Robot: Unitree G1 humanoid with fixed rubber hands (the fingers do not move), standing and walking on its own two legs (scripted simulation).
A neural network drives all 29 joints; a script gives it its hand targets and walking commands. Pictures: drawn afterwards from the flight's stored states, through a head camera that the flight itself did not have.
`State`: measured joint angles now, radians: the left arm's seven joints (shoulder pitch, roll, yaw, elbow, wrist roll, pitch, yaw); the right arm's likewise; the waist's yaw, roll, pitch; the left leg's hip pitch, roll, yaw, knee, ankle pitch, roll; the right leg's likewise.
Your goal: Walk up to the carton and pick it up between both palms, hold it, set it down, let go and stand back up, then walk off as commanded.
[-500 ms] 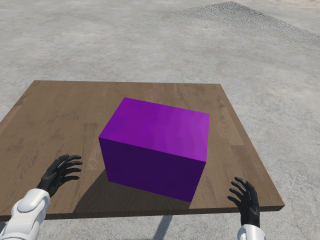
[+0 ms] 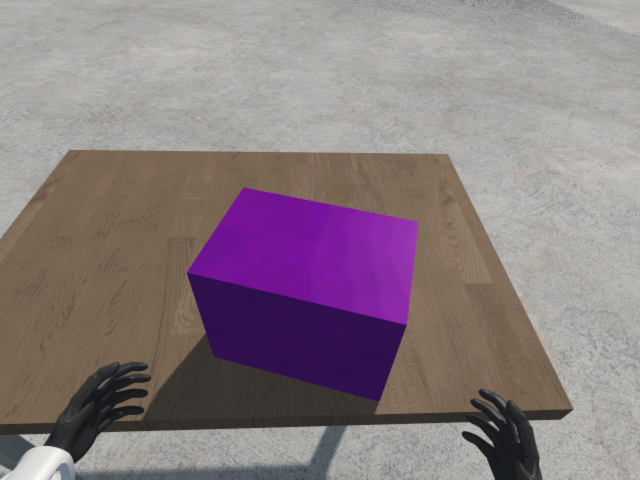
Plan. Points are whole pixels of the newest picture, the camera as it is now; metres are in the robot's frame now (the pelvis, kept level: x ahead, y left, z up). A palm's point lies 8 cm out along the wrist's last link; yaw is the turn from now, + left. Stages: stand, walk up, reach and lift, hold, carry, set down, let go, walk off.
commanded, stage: set down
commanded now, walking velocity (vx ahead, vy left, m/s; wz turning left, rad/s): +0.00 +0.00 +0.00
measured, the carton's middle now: (310, 293) +0.42 +0.01 -0.02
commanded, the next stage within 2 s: none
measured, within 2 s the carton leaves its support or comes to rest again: neither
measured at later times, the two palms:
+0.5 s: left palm (76, 430) +0.21 +0.29 -0.01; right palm (505, 464) +0.16 -0.20 +0.01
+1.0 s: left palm (93, 444) +0.19 +0.26 -0.02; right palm (518, 471) +0.16 -0.22 -0.02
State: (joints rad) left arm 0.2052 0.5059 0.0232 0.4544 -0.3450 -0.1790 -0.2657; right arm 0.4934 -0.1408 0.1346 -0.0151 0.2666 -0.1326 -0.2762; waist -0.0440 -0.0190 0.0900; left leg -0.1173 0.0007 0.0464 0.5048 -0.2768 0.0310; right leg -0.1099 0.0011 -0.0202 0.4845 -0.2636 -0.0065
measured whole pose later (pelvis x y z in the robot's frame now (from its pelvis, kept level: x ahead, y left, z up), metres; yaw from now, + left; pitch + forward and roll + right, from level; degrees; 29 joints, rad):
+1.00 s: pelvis +0.01 -0.02 +0.00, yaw +0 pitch -7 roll +0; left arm 0.24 0.49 0.02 0.44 -0.21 -0.05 -0.20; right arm 0.38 -0.14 0.08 0.21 0.15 -0.08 -0.13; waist -0.04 -0.02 0.09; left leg -0.06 0.02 0.04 0.43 -0.25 0.00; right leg -0.07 0.02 -0.03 0.44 -0.26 -0.03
